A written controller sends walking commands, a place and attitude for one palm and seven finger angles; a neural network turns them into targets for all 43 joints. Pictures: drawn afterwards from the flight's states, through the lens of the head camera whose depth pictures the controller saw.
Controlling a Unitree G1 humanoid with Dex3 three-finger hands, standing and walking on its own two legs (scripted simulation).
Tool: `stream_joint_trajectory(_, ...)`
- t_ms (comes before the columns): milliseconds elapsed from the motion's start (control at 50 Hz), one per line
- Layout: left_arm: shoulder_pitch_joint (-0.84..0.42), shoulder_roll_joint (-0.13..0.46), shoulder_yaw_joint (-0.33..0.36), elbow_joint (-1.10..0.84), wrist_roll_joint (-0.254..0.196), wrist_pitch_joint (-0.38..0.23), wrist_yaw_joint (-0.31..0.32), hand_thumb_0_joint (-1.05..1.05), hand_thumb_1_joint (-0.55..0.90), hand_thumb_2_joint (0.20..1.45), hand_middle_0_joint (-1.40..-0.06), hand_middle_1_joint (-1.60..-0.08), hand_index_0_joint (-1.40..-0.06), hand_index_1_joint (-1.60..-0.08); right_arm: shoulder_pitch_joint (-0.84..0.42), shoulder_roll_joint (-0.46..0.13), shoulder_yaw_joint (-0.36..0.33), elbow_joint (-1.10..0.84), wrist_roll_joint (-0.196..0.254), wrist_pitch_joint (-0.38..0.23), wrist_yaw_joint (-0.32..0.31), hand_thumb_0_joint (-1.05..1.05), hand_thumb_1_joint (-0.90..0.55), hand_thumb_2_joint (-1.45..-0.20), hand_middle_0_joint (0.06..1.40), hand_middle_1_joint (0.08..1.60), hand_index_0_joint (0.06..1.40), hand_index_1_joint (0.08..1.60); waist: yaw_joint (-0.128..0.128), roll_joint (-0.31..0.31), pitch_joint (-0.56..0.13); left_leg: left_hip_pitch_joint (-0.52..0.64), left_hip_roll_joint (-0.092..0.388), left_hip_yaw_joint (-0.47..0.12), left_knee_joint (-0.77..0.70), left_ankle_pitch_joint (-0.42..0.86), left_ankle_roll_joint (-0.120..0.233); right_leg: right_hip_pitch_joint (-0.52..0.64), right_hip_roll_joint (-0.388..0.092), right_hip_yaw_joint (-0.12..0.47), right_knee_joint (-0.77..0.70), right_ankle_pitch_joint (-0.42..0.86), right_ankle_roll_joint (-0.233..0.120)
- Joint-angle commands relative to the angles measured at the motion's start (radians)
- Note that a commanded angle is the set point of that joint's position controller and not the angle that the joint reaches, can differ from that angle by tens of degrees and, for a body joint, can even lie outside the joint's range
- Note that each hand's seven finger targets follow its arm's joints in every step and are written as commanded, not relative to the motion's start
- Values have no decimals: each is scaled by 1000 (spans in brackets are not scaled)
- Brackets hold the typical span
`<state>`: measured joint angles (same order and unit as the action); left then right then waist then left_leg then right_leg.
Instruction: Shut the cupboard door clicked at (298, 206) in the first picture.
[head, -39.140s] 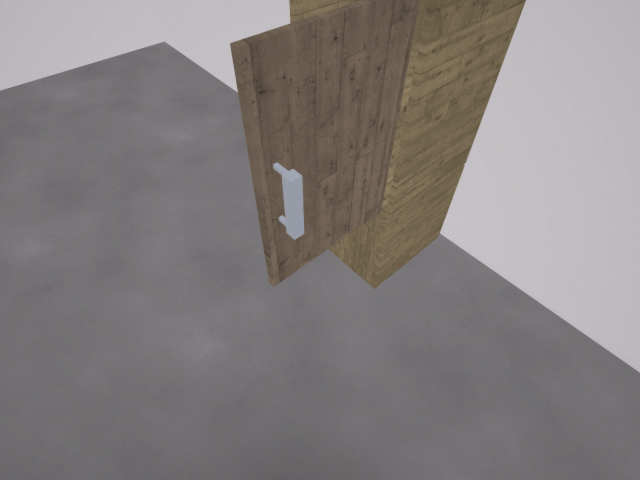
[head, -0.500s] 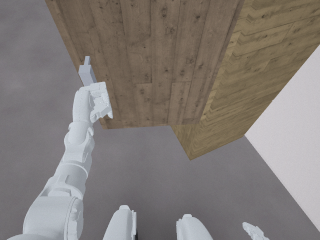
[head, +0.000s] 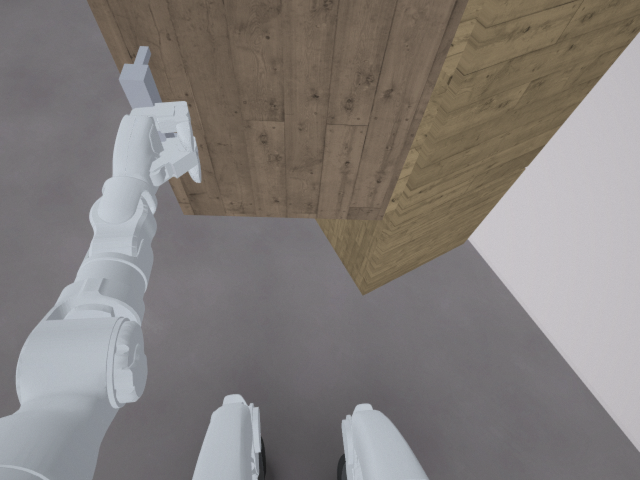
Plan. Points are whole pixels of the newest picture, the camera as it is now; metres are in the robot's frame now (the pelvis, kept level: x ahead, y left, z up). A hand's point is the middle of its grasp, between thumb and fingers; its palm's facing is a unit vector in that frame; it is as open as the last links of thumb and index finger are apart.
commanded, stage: push the door shut along its arc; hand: left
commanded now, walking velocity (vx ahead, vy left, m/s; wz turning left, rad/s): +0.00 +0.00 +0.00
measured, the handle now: (158, 112) +0.57 +0.18 +0.07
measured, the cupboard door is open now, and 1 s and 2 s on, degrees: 62 49 46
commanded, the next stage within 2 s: pull the fist back off the door in 0.92 s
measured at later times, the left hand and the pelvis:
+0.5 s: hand (231, 112) +0.57 +0.09 +0.08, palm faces -0.24 -0.97 -0.04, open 3.1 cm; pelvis -0.01 +0.01 -0.03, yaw -2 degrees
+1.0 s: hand (240, 91) +0.60 +0.08 +0.08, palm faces -0.32 -0.95 -0.04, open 3.2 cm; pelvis +0.00 +0.00 -0.04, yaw -3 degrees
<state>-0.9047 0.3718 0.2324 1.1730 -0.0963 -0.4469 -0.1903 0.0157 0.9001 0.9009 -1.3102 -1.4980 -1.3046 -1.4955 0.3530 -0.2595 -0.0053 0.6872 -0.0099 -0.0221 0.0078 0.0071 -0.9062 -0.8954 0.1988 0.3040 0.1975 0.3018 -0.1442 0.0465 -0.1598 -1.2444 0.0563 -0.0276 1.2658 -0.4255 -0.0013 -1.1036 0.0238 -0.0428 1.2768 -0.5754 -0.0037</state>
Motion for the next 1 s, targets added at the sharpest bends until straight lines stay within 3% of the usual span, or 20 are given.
stream_joint_trajectory(0, -596, 121, -27, -198, 4, -53, -33, 0, 900, 900, -1300, -1500, -1300, -1500, 137, -174, -54, -58, 2, -28, -4, 0, -900, -900, 200, 300, 200, 300, -84, 95, -442, 532, -16, -74, -123, 80, 34, -64, 24, 14, -211, 149, -28)
stream_joint_trajectory(20, -607, 111, -34, -197, 3, -46, -35, 0, 900, 900, -1300, -1500, -1300, -1500, 137, -175, -55, -58, 2, -31, -2, 0, -900, -900, 200, 300, 200, 300, -87, 107, -450, 535, -17, -74, -118, 75, 35, -75, 24, 14, -211, 145, -29)
stream_joint_trajectory(100, -665, 162, -8, -148, 13, -20, -37, 0, 900, 900, -1300, -1500, -1300, -1500, 153, -187, -50, -51, 1, -35, -1, 0, -900, -900, 200, 300, 200, 300, -103, 106, -442, 513, -12, -86, -106, 53, 35, -113, 27, 8, -196, 126, -32)
stream_joint_trajectory(120, -701, 171, -8, -164, 19, -18, -35, 0, 900, 900, -1300, -1500, -1300, -1500, 159, -189, -49, -50, -3, -37, -1, 0, -900, -900, 200, 300, 200, 300, -113, 110, -460, 512, -11, -87, -98, 58, 38, -116, 26, 9, -191, 128, -30)
stream_joint_trajectory(160, -716, 169, -9, -168, 22, -16, -38, 0, 900, 900, -1300, -1500, -1300, -1500, 168, -189, -50, -50, -5, -41, 3, 0, -900, -900, 200, 300, 200, 300, -108, 152, -498, 548, -11, -95, -94, 86, 34, -134, 26, 3, -179, 142, -35)
stream_joint_trajectory(200, -740, 192, 4, -131, 26, 4, -41, 0, 900, 900, -1300, -1500, -1300, -1500, 175, -194, -46, -45, -5, -40, 2, 0, -900, -900, 200, 300, 200, 300, -128, 113, -475, 514, -5, -100, -83, 72, 38, -147, 30, 2, -175, 133, -32)
stream_joint_trajectory(280, -782, 248, 34, -106, 45, 26, -41, 0, 900, 900, -1300, -1500, -1300, -1500, 191, -196, -38, -50, -9, -40, 5, 0, -900, -900, 200, 300, 200, 300, -132, 133, -485, 483, -3, -98, -63, 86, 39, -157, 33, 2, -159, 135, -33)
stream_joint_trajectory(360, -833, 267, 39, -98, 59, 45, -52, 0, 900, 900, -1300, -1500, -1300, -1500, 208, -197, -35, -50, -11, -42, 8, 0, -900, -900, 200, 300, 200, 300, -150, 153, -509, 475, 1, -99, -39, 113, 43, -178, 37, 1, -144, 148, -33)
stream_joint_trajectory(460, -859, 362, 98, -87, 82, 72, -63, 0, 900, 900, -1300, -1500, -1300, -1500, 232, -198, -27, -55, -14, -36, 9, 0, -900, -900, 200, 300, 200, 300, -145, 172, -547, 440, 4, -89, -10, 164, 46, -154, 44, 4, -128, 177, -33)
stream_joint_trajectory(520, -863, 375, 99, -90, 93, 90, -75, 0, 900, 900, -1300, -1500, -1300, -1500, 245, -196, -28, -55, -15, -33, 10, 0, -900, -900, 200, 300, 200, 300, -151, 173, -567, 426, 6, -83, 6, 184, 49, -142, 47, 6, -125, 197, -31)
stream_joint_trajectory(560, -854, 414, 129, -101, 91, 97, -89, 0, 900, 900, -1300, -1500, -1300, -1500, 255, -199, -27, -56, -15, -32, 11, 0, -900, -900, 200, 300, 200, 300, -141, 180, -599, 432, 6, -79, 10, 219, 48, -115, 49, 8, -122, 226, -31)
stream_joint_trajectory(580, -844, 409, 119, -92, 94, 107, -98, 0, 900, 900, -1300, -1500, -1300, -1500, 255, -196, -27, -55, -13, -29, 11, 0, -900, -900, 200, 300, 200, 300, -142, 178, -591, 424, 6, -75, 12, 223, 48, -110, 51, 7, -124, 233, -32)
stream_joint_trajectory(620, -898, 377, 86, -85, 94, 122, -109, 0, 900, 900, -1300, -1500, -1300, -1500, 262, -193, -28, -48, -11, -28, 7, 0, -900, -900, 200, 300, 200, 300, -171, 151, -554, 394, 8, -73, 20, 189, 53, -128, 54, 9, -132, 217, -26)
stream_joint_trajectory(640, -935, 355, 66, -86, 93, 124, -112, 0, 900, 900, -1300, -1500, -1300, -1500, 270, -192, -28, -39, -12, -33, 6, 0, -900, -900, 200, 300, 200, 300, -186, 171, -547, 415, 8, -80, 22, 197, 55, -160, 53, 6, -128, 218, -28)
stream_joint_trajectory(700, -963, 380, 78, -103, 87, 137, -122, 0, 900, 900, -1300, -1500, -1300, -1500, 281, -197, -30, -28, -13, -38, 2, 0, -900, -900, 200, 300, 200, 300, -182, 189, -585, 431, 7, -79, 32, 225, 55, -150, 55, 7, -129, 237, -30)
stream_joint_trajectory(740, -976, 363, 64, -108, 83, 140, -138, 0, 900, 900, -1300, -1500, -1300, -1500, 289, -194, -31, -20, -17, -44, 1, 0, -900, -900, 200, 300, 200, 300, -186, 203, -596, 454, 6, -83, 35, 264, 55, -151, 56, 5, -123, 263, -33)
stream_joint_trajectory(760, -985, 333, 40, -102, 82, 143, -144, 0, 900, 900, -1300, -1500, -1300, -1500, 284, -194, -32, -16, -15, -46, 1, 0, -900, -900, 200, 300, 200, 300, -192, 215, -587, 463, 6, -84, 38, 251, 52, -176, 57, 1, -126, 251, -33)
stream_joint_trajectory(820, -1038, 335, 33, -63, 82, 161, -145, 0, 900, 900, -1300, -1500, -1300, -1500, 284, -194, -24, -4, -16, -55, -4, 0, -900, -900, 200, 300, 200, 300, -216, 194, -536, 408, 5, -77, 48, 206, 58, -184, 60, 2, -134, 226, -32)
stream_joint_trajectory(920, -1093, 325, 12, -44, 98, 172, -151, 0, 900, 900, -1300, -1500, -1300, -1500, 283, -197, -22, 9, -23, -70, -10, 0, -900, -900, 200, 300, 200, 300, -235, 251, -546, 433, 7, -84, 73, 228, 56, -245, 61, -8, -113, 228, -38)
stream_joint_trajectory(980, -1128, 329, 6, -26, 106, 181, -156, 0, 900, 900, -1300, -1500, -1300, -1500, 286, -201, -18, 17, -27, -78, -12, 0, -900, -900, 200, 300, 200, 300, -251, 251, -552, 427, 9, -91, 88, 235, 60, -267, 63, -13, -99, 229, -37)
